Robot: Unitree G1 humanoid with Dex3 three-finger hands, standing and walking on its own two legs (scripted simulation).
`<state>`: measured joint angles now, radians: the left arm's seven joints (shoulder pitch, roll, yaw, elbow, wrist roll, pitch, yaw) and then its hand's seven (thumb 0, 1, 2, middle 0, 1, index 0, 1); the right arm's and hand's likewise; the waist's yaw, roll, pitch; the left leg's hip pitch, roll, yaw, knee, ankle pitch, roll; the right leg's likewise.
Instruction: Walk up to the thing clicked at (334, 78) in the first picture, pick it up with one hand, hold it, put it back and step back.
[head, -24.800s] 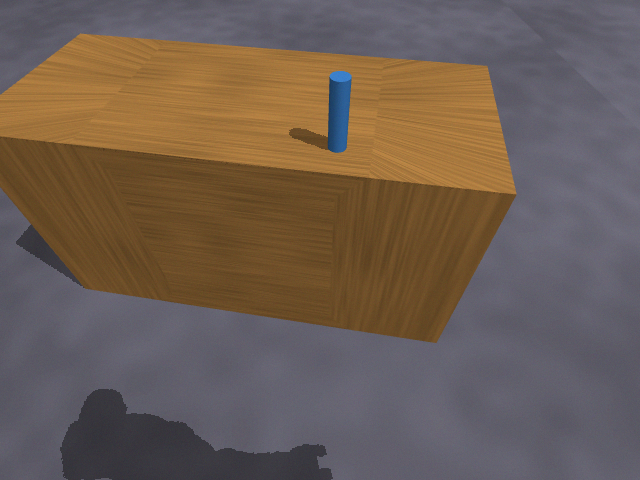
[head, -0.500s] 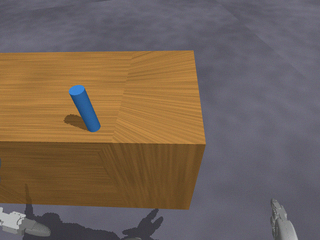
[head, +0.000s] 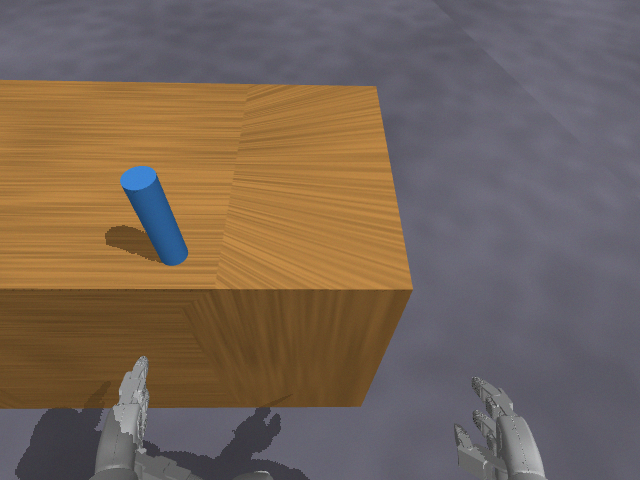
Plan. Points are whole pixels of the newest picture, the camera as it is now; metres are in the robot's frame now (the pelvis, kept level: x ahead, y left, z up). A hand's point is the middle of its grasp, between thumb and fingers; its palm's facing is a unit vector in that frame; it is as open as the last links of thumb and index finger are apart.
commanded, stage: home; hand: left
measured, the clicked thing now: (158, 220) +0.44 +0.25 +0.03
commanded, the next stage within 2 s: none
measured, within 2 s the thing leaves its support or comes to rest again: neither
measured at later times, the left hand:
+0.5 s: hand (198, 441) +0.18 +0.17 -0.09, palm faces +0.10 -0.96 -0.25, open 17.6 cm
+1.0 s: hand out of the picture +0.07 +0.25 -0.13, palm faces -0.09 -0.92 -0.39, open 17.5 cm
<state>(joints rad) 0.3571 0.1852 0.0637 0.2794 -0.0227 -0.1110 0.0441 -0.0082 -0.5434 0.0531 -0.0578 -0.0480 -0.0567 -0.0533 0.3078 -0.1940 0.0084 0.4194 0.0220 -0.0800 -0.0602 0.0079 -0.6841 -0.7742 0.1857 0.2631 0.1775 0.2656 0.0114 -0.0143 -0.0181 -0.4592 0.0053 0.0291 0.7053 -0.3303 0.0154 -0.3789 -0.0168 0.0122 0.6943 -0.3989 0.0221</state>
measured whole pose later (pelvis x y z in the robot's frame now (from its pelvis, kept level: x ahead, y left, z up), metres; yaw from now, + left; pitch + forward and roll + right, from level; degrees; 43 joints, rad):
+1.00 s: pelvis -0.01 -0.01 +0.02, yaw -1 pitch -2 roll +0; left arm 0.22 0.37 -0.03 0.97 0.02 -0.03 0.02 0.00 -0.55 0.04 -0.06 -0.04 -0.06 -0.05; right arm 0.18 -0.34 -0.01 1.03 -0.03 0.00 0.01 0.01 -0.91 -0.90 0.21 0.30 0.20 0.30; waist -0.01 0.01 0.03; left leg -0.22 0.01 0.05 0.49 -0.23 0.01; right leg -0.17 -0.01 0.03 0.50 -0.30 0.01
